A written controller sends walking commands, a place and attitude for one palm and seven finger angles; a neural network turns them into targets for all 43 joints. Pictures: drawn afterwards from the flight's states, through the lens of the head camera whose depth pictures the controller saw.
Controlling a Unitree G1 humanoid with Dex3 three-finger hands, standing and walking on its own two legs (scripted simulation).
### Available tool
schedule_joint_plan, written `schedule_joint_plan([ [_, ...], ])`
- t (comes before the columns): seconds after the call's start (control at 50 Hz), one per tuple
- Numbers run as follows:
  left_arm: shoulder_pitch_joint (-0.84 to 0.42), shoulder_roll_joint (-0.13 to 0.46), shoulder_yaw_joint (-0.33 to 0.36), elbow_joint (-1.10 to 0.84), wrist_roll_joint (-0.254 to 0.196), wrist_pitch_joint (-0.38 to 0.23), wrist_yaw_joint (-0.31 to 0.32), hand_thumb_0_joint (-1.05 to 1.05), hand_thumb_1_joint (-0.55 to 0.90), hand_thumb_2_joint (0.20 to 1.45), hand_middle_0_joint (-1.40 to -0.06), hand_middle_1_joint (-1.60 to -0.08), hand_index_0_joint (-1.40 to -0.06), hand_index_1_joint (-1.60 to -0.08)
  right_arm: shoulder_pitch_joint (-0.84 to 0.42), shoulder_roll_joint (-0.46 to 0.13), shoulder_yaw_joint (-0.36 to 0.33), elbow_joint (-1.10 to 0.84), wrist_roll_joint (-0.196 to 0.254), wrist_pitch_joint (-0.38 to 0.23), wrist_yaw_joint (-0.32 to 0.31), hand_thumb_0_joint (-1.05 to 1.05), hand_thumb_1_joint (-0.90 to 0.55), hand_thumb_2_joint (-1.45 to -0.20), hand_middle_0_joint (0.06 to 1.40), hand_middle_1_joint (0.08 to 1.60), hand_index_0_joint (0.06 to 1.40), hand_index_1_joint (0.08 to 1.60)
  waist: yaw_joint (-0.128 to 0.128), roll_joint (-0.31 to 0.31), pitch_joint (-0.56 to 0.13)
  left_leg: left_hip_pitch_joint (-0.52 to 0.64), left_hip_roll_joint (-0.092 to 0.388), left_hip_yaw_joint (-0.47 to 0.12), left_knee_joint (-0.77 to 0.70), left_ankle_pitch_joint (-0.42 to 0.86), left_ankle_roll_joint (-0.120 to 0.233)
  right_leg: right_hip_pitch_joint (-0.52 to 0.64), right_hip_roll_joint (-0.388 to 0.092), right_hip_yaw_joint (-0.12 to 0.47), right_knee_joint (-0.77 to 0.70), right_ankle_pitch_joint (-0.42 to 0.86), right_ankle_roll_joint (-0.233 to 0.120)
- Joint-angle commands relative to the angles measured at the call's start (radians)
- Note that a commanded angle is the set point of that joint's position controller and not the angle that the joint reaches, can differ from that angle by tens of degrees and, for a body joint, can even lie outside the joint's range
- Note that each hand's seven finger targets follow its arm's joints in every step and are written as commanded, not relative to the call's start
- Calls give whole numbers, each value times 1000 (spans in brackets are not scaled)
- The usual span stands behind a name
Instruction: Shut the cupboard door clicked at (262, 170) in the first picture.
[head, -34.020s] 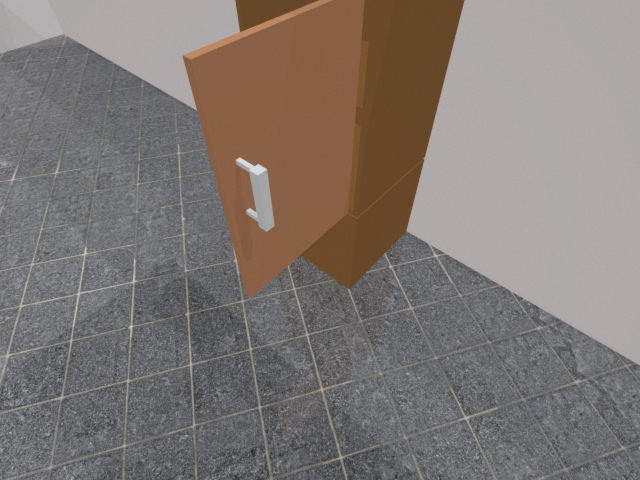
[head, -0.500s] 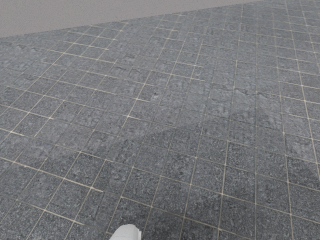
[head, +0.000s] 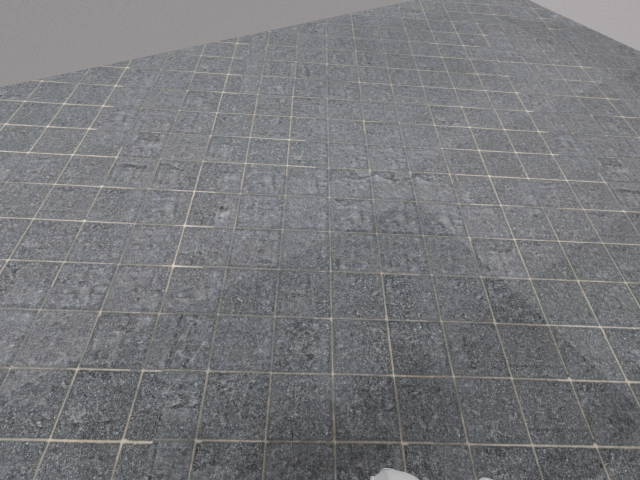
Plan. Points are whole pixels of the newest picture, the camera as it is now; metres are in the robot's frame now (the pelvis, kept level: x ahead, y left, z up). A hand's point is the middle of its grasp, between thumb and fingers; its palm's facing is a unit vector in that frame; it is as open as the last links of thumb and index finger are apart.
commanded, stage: turn to face it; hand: left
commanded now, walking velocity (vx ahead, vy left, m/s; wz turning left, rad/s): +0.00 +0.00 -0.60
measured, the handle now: out of the picture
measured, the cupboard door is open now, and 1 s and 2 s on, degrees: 59 59 59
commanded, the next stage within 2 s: none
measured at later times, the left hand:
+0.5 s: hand (213, 467) +0.15 +0.16 -0.18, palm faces -0.26 -0.94 -0.20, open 7.4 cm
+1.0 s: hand (262, 428) +0.21 +0.10 -0.16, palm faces -0.54 -0.79 -0.27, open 7.4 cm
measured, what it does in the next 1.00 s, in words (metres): steps on the spot, turning right: right foot, then left foot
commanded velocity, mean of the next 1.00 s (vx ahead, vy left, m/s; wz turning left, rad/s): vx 0.00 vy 0.00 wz -0.60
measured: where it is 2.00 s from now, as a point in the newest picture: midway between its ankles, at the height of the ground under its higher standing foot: outside the picture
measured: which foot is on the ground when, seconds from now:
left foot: down 0.00-0.14, up 0.16-0.50, down 0.52-0.90, up 0.92-1.00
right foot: up 0.00-0.12, down 0.14-0.52, up 0.54-0.88, down 0.90-1.00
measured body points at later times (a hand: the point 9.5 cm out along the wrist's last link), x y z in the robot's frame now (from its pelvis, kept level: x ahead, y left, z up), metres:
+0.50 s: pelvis +0.02 +0.00 -0.01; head +0.06 +0.00 +0.44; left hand +0.17 +0.21 -0.16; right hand +0.04 -0.28 -0.14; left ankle +0.08 +0.11 -0.74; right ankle -0.01 -0.14 -0.74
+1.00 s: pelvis +0.01 -0.02 -0.01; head +0.03 -0.06 +0.43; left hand +0.24 +0.14 -0.14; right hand -0.10 -0.27 -0.17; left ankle +0.07 +0.10 -0.69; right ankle -0.06 -0.11 -0.74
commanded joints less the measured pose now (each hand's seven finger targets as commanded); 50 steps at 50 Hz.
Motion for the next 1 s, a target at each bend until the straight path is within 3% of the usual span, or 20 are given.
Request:
schedule_joint_plan([
  [0.0,-70,24,-9,-103,-4,-31,-2,0,900,900,-200,-300,-200,-300,73,-228,-68,-37,3,-15,-3,0,-900,-900,200,300,200,300,-66,244,-76,118,223,-84,-68,545,132,17,20,-67,-156,-10,-18],
  [0.08,46,72,1,-71,-3,-52,2,0,900,900,-200,-300,-200,-300,35,-244,-78,-45,13,-11,7,0,-900,-900,200,300,200,300,6,169,-141,18,180,-4,169,479,38,304,28,-74,-495,244,-62],
  [0.1,130,174,19,-47,6,-66,13,0,900,900,-200,-300,-200,-300,37,-192,-69,-65,27,-10,13,0,-900,-900,200,300,200,300,45,-72,-206,-171,93,61,383,240,-26,516,-153,148,-571,519,-124],
  [0.12,190,261,37,-24,0,-72,29,0,900,900,-200,-300,-200,-300,-42,-127,-44,-122,25,-9,13,0,-900,-900,200,300,200,300,78,-304,-180,-419,-56,31,611,-360,-69,576,-354,427,-551,1008,-247],
  [0.16,144,215,32,-34,-10,-62,54,0,900,900,-200,-300,-200,-300,-66,-141,-41,-117,27,8,-2,0,-900,-900,200,300,200,300,58,-179,-132,-481,2,-150,738,-296,-56,498,-341,371,-558,863,-309],
  [0.26,-36,157,6,-90,-2,-63,54,0,900,900,-200,-300,-200,-300,0,-139,-44,-63,22,16,15,0,-900,-900,200,300,200,300,-29,-158,-105,-341,-19,-126,601,-111,-84,306,-197,233,-581,622,-237],
  [0.44,-69,164,14,-94,-3,-46,43,0,900,900,-200,-300,-200,-300,86,-128,-44,-52,31,-7,6,0,-900,-900,200,300,200,300,-69,-149,-94,-36,-94,-97,64,27,-65,125,-140,357,-509,395,-189],
  [0.46,-72,126,7,-101,-9,-41,42,0,900,900,-200,-300,-200,-300,127,-160,-49,-42,29,-16,2,0,-900,-900,200,300,200,300,-85,-49,-111,75,-45,-138,-71,76,-54,50,-77,309,-437,289,-140],
  [0.48,-36,62,-6,-116,-22,-33,36,0,900,900,-200,-300,-200,-300,148,-254,-63,-43,13,-28,-2,0,-900,-900,200,300,200,300,-80,237,-129,168,188,-395,-196,83,24,-94,69,186,-239,21,-75],
  [0.5,-53,62,-10,-133,-18,-31,32,0,900,900,-200,-300,-200,-300,167,-312,-71,-53,7,-23,-8,0,-900,-900,200,300,200,300,-92,345,-125,107,372,-543,-239,145,131,-121,91,70,13,-235,-39],
  [0.52,-76,81,-2,-136,-9,-32,27,0,900,900,-200,-300,-200,-300,145,-294,-63,-68,1,-20,-8,0,-900,-900,200,300,200,300,-86,206,-92,1,380,-522,-236,148,179,-83,39,109,150,-208,-45],
  [0.56,-44,87,10,-104,4,-27,13,0,900,900,-200,-300,-200,-300,37,-231,-45,-94,0,-29,-11,0,-900,-900,200,300,200,300,-33,204,-70,-37,297,-386,-222,208,152,-97,10,82,250,-106,-25],
  [0.62,-41,55,5,-91,-4,-15,-1,0,900,900,-200,-300,-200,-300,30,-205,-41,-86,1,-23,-14,0,-900,-900,200,300,200,300,-29,215,-72,13,214,-195,-175,296,125,-77,1,36,190,-45,-6],
  [0.76,-92,21,-14,-110,-6,-26,-3,0,900,900,-200,-300,-200,-300,110,-233,-68,-39,4,-13,-1,0,-900,-900,200,300,200,300,-78,232,-111,96,255,-98,-98,373,135,43,15,-59,-155,-57,-18],
  [0.82,-34,31,-11,-92,-8,-36,0,0,900,900,-200,-300,-200,-300,86,-252,-78,-35,9,-9,7,0,-900,-900,200,300,200,300,-45,221,-139,54,246,-42,0,377,91,189,35,-83,-374,75,-42],
  [0.84,20,59,-4,-72,-6,-41,3,0,900,900,-200,-300,-200,-300,68,-249,-80,-40,15,-7,10,0,-900,-900,200,300,200,300,-14,163,-145,-24,218,-8,83,299,47,304,26,-70,-499,199,-56],
  [0.86,73,142,9,-57,3,-52,13,0,900,900,-200,-300,-200,-300,60,-197,-73,-57,24,-3,17,0,-900,-900,200,300,200,300,14,-32,-152,-163,137,45,242,101,-16,425,-111,106,-620,311,-103],
  [0.88,106,239,30,-44,8,-60,28,0,900,900,-200,-300,-200,-300,-15,-118,-50,-110,22,-1,20,0,-900,-900,200,300,200,300,49,-312,-90,-425,-16,60,463,-344,-67,462,-331,429,-652,593,-213],
  [0.9,139,253,27,-38,-6,-57,40,0,900,900,-200,-300,-200,-300,-44,-152,-45,-121,21,15,10,0,-900,-900,200,300,200,300,66,-251,-97,-442,-12,-83,613,-347,-57,396,-382,451,-654,619,-289],
  [0.98,-33,144,3,-78,-7,-60,53,0,900,900,-200,-300,-200,-300,-19,-161,-55,-74,18,17,14,0,-900,-900,200,300,200,300,-25,-223,-54,-442,9,-147,670,-112,-75,320,-212,278,-622,527,-241],
])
